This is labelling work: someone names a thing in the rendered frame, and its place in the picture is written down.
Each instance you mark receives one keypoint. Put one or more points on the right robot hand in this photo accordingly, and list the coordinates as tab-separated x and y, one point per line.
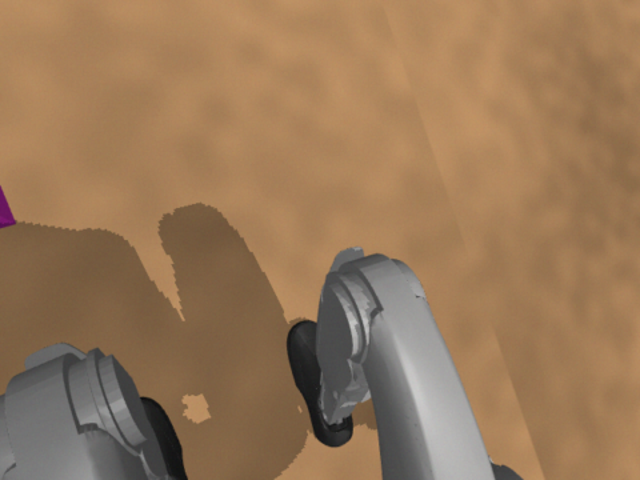
503	472

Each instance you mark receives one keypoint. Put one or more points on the cube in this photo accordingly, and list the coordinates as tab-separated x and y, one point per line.
6	217

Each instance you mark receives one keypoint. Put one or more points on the left robot foot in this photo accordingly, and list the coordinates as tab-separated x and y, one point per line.
168	441

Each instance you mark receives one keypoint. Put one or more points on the right robot foot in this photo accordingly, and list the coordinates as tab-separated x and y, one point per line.
306	371

